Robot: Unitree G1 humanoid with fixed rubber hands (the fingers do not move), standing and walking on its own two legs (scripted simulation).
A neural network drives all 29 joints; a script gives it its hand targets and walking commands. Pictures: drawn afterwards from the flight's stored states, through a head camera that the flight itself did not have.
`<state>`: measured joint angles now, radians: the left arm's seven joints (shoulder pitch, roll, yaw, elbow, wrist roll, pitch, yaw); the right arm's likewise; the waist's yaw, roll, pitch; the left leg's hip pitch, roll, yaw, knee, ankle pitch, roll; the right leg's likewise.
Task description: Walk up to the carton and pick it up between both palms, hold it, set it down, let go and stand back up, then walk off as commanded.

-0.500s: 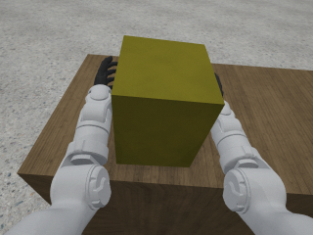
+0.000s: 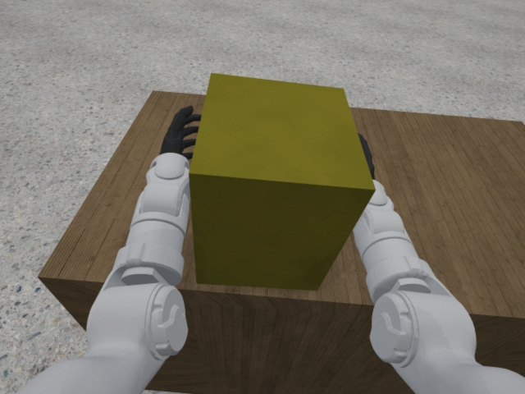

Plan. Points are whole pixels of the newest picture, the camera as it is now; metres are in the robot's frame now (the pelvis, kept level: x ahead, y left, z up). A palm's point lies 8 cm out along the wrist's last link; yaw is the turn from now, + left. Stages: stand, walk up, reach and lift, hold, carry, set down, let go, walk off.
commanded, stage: set down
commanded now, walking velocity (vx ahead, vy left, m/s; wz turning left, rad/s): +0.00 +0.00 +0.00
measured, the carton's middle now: (267, 189) +0.39 +0.01 +0.13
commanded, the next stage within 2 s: none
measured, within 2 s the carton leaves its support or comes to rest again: rests again in 0.68 s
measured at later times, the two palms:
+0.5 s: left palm (179, 163) +0.45 +0.15 +0.13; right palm (351, 182) +0.43 -0.14 +0.11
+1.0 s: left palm (175, 172) +0.43 +0.15 +0.13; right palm (353, 187) +0.42 -0.14 +0.11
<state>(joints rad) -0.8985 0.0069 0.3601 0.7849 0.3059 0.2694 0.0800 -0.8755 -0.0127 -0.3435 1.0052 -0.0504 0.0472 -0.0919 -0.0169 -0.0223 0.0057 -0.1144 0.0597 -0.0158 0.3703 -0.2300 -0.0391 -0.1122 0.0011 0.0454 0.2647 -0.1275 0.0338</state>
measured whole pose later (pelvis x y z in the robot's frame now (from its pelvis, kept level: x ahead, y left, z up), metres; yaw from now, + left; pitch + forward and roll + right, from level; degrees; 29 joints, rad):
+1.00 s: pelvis +0.01 +0.00 +0.00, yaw +0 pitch +0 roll -1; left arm -0.84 -0.03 0.45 0.80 0.39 0.14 0.02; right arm -0.81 0.05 -0.48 0.94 -0.25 -0.06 -0.03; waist 0.00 -0.02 0.02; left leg -0.12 0.06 -0.01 0.35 -0.23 -0.04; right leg -0.13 0.00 0.04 0.26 -0.14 0.03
